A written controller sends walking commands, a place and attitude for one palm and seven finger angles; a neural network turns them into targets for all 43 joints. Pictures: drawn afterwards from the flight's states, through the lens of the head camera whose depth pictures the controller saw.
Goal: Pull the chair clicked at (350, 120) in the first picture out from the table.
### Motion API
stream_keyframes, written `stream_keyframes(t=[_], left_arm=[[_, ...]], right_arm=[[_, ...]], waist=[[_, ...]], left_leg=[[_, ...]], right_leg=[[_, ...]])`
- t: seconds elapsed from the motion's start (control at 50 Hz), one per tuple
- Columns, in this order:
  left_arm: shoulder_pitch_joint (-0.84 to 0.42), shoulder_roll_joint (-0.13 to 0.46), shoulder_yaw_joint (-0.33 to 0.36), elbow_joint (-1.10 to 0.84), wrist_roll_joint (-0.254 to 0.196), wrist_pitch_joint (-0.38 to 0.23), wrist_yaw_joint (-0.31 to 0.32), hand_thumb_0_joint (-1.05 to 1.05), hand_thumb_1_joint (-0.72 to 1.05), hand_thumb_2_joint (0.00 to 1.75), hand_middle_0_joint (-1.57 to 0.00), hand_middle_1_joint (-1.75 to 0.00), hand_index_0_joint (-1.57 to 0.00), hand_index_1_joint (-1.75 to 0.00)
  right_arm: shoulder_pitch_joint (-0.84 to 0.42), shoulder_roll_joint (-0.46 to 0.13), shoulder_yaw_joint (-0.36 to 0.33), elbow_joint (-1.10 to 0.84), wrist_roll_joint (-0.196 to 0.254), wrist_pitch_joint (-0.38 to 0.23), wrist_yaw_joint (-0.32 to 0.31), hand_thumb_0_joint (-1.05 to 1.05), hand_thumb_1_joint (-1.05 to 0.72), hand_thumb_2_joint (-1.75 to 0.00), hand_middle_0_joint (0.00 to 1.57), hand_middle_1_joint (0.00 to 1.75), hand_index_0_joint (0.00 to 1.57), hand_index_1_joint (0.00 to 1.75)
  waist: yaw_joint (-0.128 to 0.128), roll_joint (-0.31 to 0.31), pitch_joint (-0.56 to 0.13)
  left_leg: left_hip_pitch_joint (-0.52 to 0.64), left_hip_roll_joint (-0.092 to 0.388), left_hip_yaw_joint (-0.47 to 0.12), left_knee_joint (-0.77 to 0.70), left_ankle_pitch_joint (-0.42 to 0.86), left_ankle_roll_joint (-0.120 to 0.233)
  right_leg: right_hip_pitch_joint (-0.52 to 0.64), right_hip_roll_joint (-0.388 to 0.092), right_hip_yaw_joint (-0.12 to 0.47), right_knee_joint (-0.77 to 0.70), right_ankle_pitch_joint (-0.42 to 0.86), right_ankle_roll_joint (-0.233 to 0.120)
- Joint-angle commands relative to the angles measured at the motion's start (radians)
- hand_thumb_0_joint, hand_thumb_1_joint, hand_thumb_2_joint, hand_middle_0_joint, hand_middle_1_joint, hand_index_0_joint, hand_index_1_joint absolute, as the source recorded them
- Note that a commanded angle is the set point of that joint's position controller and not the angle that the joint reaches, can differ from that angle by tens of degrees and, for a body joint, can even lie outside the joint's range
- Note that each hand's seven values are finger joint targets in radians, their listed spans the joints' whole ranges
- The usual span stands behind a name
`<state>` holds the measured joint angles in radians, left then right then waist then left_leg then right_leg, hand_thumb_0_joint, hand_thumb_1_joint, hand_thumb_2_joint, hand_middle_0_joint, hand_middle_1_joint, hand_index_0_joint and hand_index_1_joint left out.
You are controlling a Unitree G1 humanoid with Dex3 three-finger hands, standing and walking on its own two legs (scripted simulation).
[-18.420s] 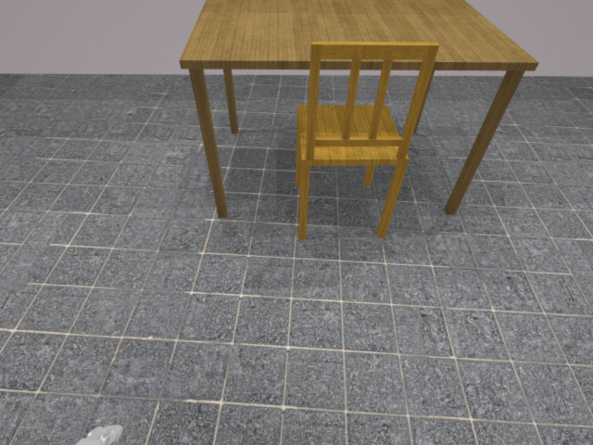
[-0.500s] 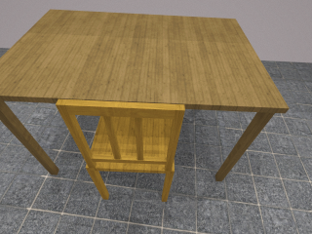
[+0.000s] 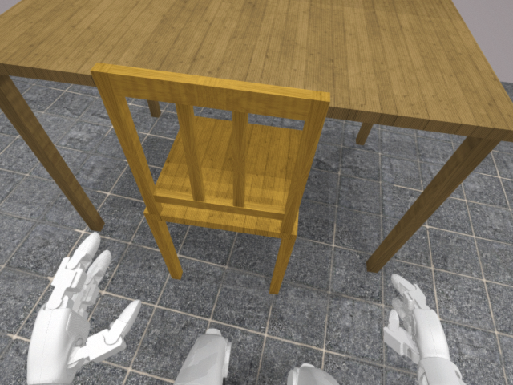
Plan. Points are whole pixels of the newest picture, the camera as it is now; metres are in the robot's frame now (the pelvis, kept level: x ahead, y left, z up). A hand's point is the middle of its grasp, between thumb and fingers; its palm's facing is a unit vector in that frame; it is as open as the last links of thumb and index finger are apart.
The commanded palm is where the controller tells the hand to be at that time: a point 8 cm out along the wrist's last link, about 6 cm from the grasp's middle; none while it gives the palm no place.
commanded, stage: raise the hand toward the chair's back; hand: left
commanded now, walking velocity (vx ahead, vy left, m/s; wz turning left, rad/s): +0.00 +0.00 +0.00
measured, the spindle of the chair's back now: (192, 158) +0.51 +0.19 +0.01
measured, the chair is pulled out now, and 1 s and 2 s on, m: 0.00 0.00 0.00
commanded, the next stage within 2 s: aim the fingers beside a spindle in 1.54 s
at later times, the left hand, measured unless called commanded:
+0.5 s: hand (135, 272) +0.25 +0.21 +0.04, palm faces -0.04 -1.00 -0.05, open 14.7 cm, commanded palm +0.23 +0.27 +0.06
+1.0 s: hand (100, 249) +0.26 +0.25 +0.08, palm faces +0.03 -1.00 -0.07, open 16.9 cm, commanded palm +0.25 +0.30 +0.07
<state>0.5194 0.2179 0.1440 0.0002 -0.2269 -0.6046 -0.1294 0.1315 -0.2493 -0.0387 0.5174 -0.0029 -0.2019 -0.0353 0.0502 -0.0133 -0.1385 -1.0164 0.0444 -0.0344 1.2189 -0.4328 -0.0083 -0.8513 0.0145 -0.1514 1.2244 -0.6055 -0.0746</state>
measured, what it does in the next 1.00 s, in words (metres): shifts its weight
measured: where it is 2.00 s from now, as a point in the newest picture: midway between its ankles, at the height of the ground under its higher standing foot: outside the picture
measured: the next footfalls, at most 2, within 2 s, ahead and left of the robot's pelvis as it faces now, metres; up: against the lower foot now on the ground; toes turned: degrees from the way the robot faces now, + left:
none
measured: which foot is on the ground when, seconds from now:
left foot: down 0.00-1.00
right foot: down 0.00-1.00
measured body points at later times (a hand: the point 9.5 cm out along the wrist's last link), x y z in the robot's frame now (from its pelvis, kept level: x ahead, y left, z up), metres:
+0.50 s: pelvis +0.03 +0.02 +0.01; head +0.11 +0.03 +0.46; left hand +0.25 +0.26 +0.05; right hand +0.17 -0.25 -0.08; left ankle +0.09 +0.12 -0.63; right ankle +0.01 -0.08 -0.63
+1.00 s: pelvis +0.02 +0.05 +0.03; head +0.08 +0.07 +0.47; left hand +0.25 +0.30 +0.09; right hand +0.20 -0.18 -0.05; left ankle +0.09 +0.12 -0.63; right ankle +0.01 -0.08 -0.63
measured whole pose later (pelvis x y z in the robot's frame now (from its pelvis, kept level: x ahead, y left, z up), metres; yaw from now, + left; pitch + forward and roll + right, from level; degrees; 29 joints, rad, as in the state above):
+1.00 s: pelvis +0.02 +0.05 +0.03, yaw -1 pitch +14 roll -4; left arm 0.32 0.27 0.19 0.00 -0.25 -0.43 -0.21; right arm 0.22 -0.22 0.03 0.54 0.01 -0.16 -0.05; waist 0.00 0.02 -0.12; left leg -0.93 0.02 0.01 1.10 -0.42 0.06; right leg -0.75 0.00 -0.10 1.06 -0.54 0.00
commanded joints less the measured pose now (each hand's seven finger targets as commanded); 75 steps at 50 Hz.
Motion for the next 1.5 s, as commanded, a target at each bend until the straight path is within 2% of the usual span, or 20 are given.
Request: stream_keyframes(t=[0.0,0.04,0.08,0.16,0.24,0.26,0.32,0.36,0.44,0.52,0.6,0.7,0.78,0.86,0.94,1.02,1.1,1.16,1.3,1.48], left_arm=[[-0.276,0.061,-0.135,-0.241,-0.032,-0.106,-0.149,0.00,0.22,0.61,-0.13,-0.19,-0.13,-0.19],[-0.232,0.097,-0.104,-0.079,-0.036,0.030,-0.216,0.00,0.18,0.59,-0.13,-0.19,-0.13,-0.19],[-0.210,0.136,-0.032,0.015,-0.051,0.188,-0.251,0.00,0.13,0.57,-0.12,-0.18,-0.12,-0.18],[-0.134,0.227,0.216,-0.100,-0.114,0.326,-0.143,0.00,0.04,0.53,-0.11,-0.16,-0.11,-0.16],[-0.121,0.143,0.196,-0.278,-0.088,0.175,0.007,0.00,-0.06,0.49,-0.10,-0.15,-0.10,-0.15],[-0.112,0.162,0.201,-0.264,-0.057,0.136,0.020,0.00,-0.08,0.48,-0.10,-0.15,-0.10,-0.15],[-0.147,0.091,0.062,-0.149,-0.007,0.040,-0.028,0.00,-0.15,0.45,-0.10,-0.14,-0.10,-0.14],[-0.138,0.052,0.001,-0.041,-0.009,0.039,-0.099,0.00,-0.20,0.43,-0.09,-0.13,-0.09,-0.13],[-0.151,0.134,0.070,-0.101,-0.077,0.075,-0.196,0.00,-0.29,0.39,-0.08,-0.11,-0.08,-0.11],[-0.158,0.181,0.152,-0.307,-0.094,0.064,-0.122,0.00,-0.38,0.35,-0.07,-0.10,-0.07,-0.10],[-0.150,0.128,0.116,-0.253,-0.053,0.058,-0.028,0.00,-0.48,0.31,-0.06,-0.08,-0.06,-0.08],[-0.168,0.086,0.021,-0.051,-0.015,0.152,-0.097,0.00,-0.50,0.30,-0.06,-0.08,-0.06,-0.08],[-0.257,0.160,0.074,-0.137,-0.045,0.192,-0.145,0.00,-0.50,0.30,-0.06,-0.08,-0.06,-0.08],[-0.308,0.231,0.157,-0.281,-0.055,0.126,-0.088,0.00,-0.50,0.30,-0.06,-0.08,-0.06,-0.08],[-0.306,0.176,0.117,-0.204,-0.045,0.087,-0.066,0.00,-0.50,0.30,-0.06,-0.08,-0.06,-0.08],[-0.289,0.160,0.084,-0.050,-0.043,0.161,-0.127,0.00,-0.50,0.30,-0.06,-0.08,-0.06,-0.08],[-0.271,0.182,0.107,-0.089,-0.073,0.218,-0.165,0.00,-0.50,0.30,-0.06,-0.08,-0.06,-0.08],[-0.280,0.240,0.168,-0.176,-0.078,0.181,-0.121,0.00,-0.50,0.30,-0.06,-0.08,-0.06,-0.08],[-0.295,0.179,0.122,-0.085,-0.043,0.090,-0.064,0.00,-0.50,0.30,-0.06,-0.08,-0.06,-0.08],[-0.281,0.210,0.143,-0.159,-0.084,0.144,-0.130,0.00,-0.50,0.30,-0.06,-0.08,-0.06,-0.08]], right_arm=[[0.005,-0.121,0.004,-0.080,0.025,-0.091,-0.034,0.00,-0.90,-0.90,0.20,0.30,0.20,0.30],[0.018,-0.128,0.005,-0.083,0.043,-0.079,-0.054,0.00,-0.90,-0.90,0.20,0.30,0.20,0.30],[0.003,-0.137,0.011,-0.111,0.062,-0.048,-0.065,0.00,-0.90,-0.90,0.20,0.30,0.20,0.30],[-0.047,-0.096,-0.002,-0.150,0.053,-0.006,-0.074,0.00,-0.90,-0.90,0.20,0.30,0.20,0.30],[0.012,-0.044,-0.016,-0.100,0.032,-0.013,-0.048,0.00,-0.90,-0.90,0.20,0.30,0.20,0.30],[0.017,-0.046,-0.024,-0.081,0.024,-0.015,-0.042,0.00,-0.90,-0.90,0.20,0.30,0.20,0.30],[0.033,-0.072,-0.026,-0.041,0.012,-0.029,-0.021,0.00,-0.90,-0.90,0.20,0.30,0.20,0.30],[0.045,-0.097,-0.029,-0.035,0.022,-0.034,-0.023,0.00,-0.90,-0.90,0.20,0.30,0.20,0.30],[0.061,-0.135,-0.041,-0.071,0.043,-0.055,-0.044,0.00,-0.90,-0.90,0.20,0.30,0.20,0.30],[0.053,-0.111,-0.041,-0.081,0.034,-0.067,-0.047,0.00,-0.90,-0.90,0.20,0.30,0.20,0.30],[0.044,-0.101,-0.034,-0.067,0.022,-0.041,-0.030,0.00,-0.90,-0.90,0.20,0.30,0.20,0.30],[0.052,-0.135,-0.021,-0.107,0.031,0.006,-0.021,0.00,-0.90,-0.90,0.20,0.30,0.20,0.30],[0.057,-0.146,-0.007,-0.146,0.038,0.011,-0.036,0.00,-0.90,-0.90,0.20,0.30,0.20,0.30],[0.054,-0.131,0.002,-0.137,0.025,-0.005,-0.044,0.00,-0.90,-0.90,0.20,0.30,0.20,0.30],[0.055,-0.128,0.007,-0.107,0.018,-0.011,-0.031,0.00,-0.90,-0.90,0.20,0.30,0.20,0.30],[0.060,-0.153,0.006,-0.109,0.032,0.003,-0.029,0.00,-0.90,-0.90,0.20,0.30,0.20,0.30],[0.063,-0.160,-0.002,-0.137,0.048,-0.002,-0.039,0.00,-0.90,-0.90,0.20,0.30,0.20,0.30],[0.058,-0.148,-0.001,-0.126,0.039,-0.017,-0.041,0.00,-0.90,-0.90,0.20,0.30,0.20,0.30],[0.062,-0.145,0.000,-0.087,0.023,-0.026,-0.019,0.00,-0.90,-0.90,0.20,0.30,0.20,0.30],[0.066,-0.142,-0.007,-0.108,0.038,-0.027,-0.035,0.00,-0.90,-0.90,0.20,0.30,0.20,0.30]], waist=[[-0.164,0.071,-0.091],[-0.152,-0.023,-0.056],[-0.103,-0.069,-0.077],[0.014,-0.058,-0.240],[0.004,0.011,-0.277],[0.003,0.005,-0.273],[-0.082,0.041,-0.160],[-0.116,-0.005,-0.104],[-0.073,0.035,-0.262],[-0.030,0.131,-0.382],[-0.054,0.124,-0.269],[-0.090,0.049,-0.128],[-0.073,0.082,-0.201],[-0.052,0.133,-0.261],[-0.076,0.166,-0.193],[-0.090,0.111,-0.144],[-0.071,0.068,-0.210],[-0.058,0.087,-0.215],[-0.087,0.120,-0.130],[-0.075,0.074,-0.239]], left_leg=[[0.154,-0.011,-0.008,-0.086,-0.083,0.049],[0.076,-0.019,0.004,-0.076,-0.111,0.050],[0.064,-0.033,0.014,-0.103,-0.095,0.054],[0.160,-0.043,0.013,-0.159,0.067,0.048],[0.268,-0.020,0.011,-0.205,0.251,0.036],[0.266,-0.017,0.011,-0.206,0.275,0.036],[0.257,-0.015,0.004,-0.175,0.242,0.039],[0.213,-0.014,-0.001,-0.157,0.177,0.044],[0.284,-0.019,0.002,-0.192,0.179,0.047],[0.461,-0.008,-0.015,-0.237,0.344,0.042],[0.461,0.005,-0.044,-0.252,0.347,0.026],[0.359,0.003,-0.055,-0.287,0.137,0.025],[0.403,-0.006,-0.059,-0.314,0.109,0.030],[0.488,0.006,-0.087,-0.328,0.154,0.020],[0.478,0.013,-0.108,-0.332,0.112,0.009],[0.403,0.005,-0.102,-0.355,-0.009,0.017],[0.419,-0.004,-0.076,-0.366,0.026,0.028],[0.433,-0.004,-0.071,-0.364,0.072,0.027],[0.385,0.000,-0.076,-0.336,0.024,0.022],[0.412,-0.011,-0.028,-0.305,0.161,0.040]], right_leg=[[-0.107,-0.006,0.237,-0.339,-0.091,0.053],[-0.070,-0.020,0.284,-0.403,-0.179,0.069],[0.022,-0.038,0.299,-0.439,-0.195,0.078],[0.233,-0.052,0.280,-0.413,0.061,0.089],[0.243,-0.032,0.185,-0.305,0.461,0.082],[0.219,-0.021,0.162,-0.283,0.474,0.076],[0.061,-0.017,0.137,-0.259,0.416,0.075],[0.005,-0.017,0.154,-0.281,0.327,0.081],[0.089,-0.017,0.156,-0.307,0.281,0.067],[0.111,-0.003,0.094,-0.263,0.382,0.052],[0.026,0.003,0.061,-0.246,0.326,0.051],[-0.024,0.009,0.055,-0.282,0.209,0.055],[0.043,0.010,0.065,-0.313,0.196,0.051],[0.036,0.015,0.063,-0.293,0.200,0.045],[-0.024,0.011,0.054,-0.280,0.179,0.046],[-0.015,0.011,0.056,-0.308,0.136,0.052],[0.073,0.012,0.064,-0.349,0.151,0.054],[0.084,0.015,0.065,-0.348,0.164,0.050],[-0.012,0.010,0.061,-0.309,0.133,0.049],[0.115,0.010,0.090,-0.355,0.235,0.056]])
